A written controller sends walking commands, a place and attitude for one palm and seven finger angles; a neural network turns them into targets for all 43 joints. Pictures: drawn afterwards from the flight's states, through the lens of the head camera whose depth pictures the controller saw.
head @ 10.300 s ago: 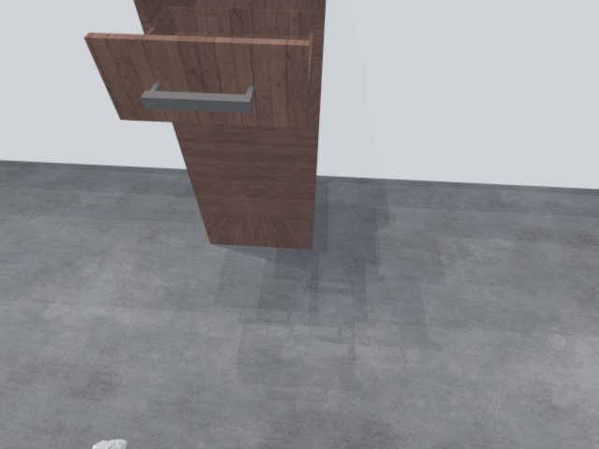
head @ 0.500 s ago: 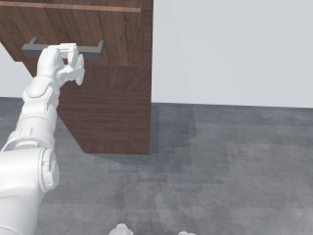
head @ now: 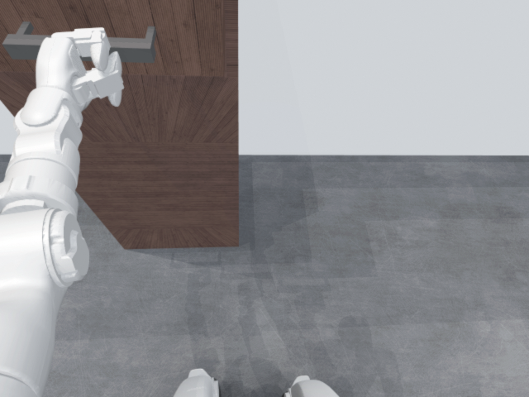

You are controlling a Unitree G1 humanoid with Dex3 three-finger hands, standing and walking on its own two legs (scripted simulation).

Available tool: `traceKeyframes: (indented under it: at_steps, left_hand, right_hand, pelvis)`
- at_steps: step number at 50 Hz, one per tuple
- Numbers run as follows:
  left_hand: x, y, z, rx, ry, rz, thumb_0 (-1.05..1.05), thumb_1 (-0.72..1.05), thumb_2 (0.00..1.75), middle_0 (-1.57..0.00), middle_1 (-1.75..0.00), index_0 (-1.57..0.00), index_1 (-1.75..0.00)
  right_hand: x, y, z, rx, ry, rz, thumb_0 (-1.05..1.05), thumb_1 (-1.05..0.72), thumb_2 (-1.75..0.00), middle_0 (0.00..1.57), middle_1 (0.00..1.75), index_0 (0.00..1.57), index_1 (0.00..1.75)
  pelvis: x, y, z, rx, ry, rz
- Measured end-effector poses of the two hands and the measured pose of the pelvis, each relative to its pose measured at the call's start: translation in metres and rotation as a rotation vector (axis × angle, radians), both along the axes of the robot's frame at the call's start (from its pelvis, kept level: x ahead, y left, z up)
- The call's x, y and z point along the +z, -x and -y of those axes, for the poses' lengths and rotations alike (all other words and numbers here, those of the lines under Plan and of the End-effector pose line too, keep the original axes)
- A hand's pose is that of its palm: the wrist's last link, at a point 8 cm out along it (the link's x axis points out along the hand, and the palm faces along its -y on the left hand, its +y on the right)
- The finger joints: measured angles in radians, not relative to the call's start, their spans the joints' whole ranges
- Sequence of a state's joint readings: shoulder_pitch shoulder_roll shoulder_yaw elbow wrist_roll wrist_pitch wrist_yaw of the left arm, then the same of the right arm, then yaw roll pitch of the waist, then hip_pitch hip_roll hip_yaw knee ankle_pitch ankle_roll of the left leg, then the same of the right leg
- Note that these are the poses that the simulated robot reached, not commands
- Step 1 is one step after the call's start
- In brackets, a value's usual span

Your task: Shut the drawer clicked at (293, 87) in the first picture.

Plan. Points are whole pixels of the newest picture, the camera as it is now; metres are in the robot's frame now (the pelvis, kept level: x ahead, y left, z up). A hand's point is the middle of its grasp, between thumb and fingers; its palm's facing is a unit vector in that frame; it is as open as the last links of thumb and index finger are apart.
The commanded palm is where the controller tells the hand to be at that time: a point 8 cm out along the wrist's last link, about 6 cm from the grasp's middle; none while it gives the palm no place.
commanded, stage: push the drawer shut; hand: left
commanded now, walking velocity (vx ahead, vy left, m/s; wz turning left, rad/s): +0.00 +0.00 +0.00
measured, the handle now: (86, 39) +0.61 +0.21 +0.16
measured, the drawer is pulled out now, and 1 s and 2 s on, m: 0.00 0.00 0.00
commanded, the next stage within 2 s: pull the fist back off the drawer in 0.18 s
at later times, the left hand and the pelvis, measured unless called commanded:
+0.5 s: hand (118, 72) +0.54 +0.16 +0.16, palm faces -0.04 -1.00 -0.01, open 3.1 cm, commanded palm +0.55 +0.19 +0.15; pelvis -0.01 +0.00 +0.00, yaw +0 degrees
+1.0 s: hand (118, 80) +0.53 +0.16 +0.15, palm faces -0.03 -1.00 +0.01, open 3.2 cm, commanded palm +0.50 +0.21 +0.15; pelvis +0.02 -0.01 +0.00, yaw -2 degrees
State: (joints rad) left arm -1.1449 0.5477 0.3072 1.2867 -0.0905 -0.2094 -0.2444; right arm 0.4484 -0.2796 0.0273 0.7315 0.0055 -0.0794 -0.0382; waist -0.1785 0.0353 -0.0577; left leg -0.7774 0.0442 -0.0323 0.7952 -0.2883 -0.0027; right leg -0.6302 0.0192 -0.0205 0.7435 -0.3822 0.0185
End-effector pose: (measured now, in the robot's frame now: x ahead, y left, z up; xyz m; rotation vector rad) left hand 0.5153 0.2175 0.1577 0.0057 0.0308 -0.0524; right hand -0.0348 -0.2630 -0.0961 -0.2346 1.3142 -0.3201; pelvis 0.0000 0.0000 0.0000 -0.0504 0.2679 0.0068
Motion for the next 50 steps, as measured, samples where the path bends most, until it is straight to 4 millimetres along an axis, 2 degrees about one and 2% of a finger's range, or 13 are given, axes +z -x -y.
traceKeyframes:
  at_steps: [13, 32, 41, 50]
  left_hand:
    - [0.001, -0.004, 0.001, 0.015, -0.01, -0.01, 0.03, 0.67, 0.98, -1.4, -1.6, -1.4, -1.6]
    - [0.001, -0.001, 0.008, 0.016, -0.01, -0.001, 0.03, 0.76, 0.98, -1.4, -1.6, -1.4, -1.6]
    - [-0.002, 0.001, 0.011, 0.011, 0.007, 0.012, 0.03, 0.82, 0.95, -1.4, -1.6, -1.4, -1.6]
    - [-0.007, 0.006, 0.005, 0.018, 0.013, 0.021, 0.02, 0.88, 0.91, -1.4, -1.6, -1.4, -1.6]
  right_hand:
    - [0.001, 0.011, 0.0, 0.003, 0.008, -0.029, 0.0, -0.91, -0.89, 0.21, 0.3, 0.21, 0.3]
    - [0.0, 0.009, 0.004, 0.006, 0.002, -0.009, 0.0, -0.91, -0.89, 0.21, 0.3, 0.21, 0.3]
    - [-0.003, -0.005, 0.001, -0.017, -0.026, 0.016, 0.0, -0.91, -0.89, 0.21, 0.3, 0.21, 0.3]
    - [-0.002, -0.037, 0.003, -0.032, -0.037, 0.071, 0.0, -0.91, -0.89, 0.21, 0.3, 0.21, 0.3]
  pelvis:
    - [-0.001, 0.004, 0.0, 0.006, 0.005, -0.014]
    - [-0.003, 0.006, 0.002, 0.002, 0.002, -0.009]
    - [0.0, -0.003, 0.004, -0.016, -0.005, 0.004]
    - [0.004, -0.019, 0.006, -0.033, -0.015, 0.026]
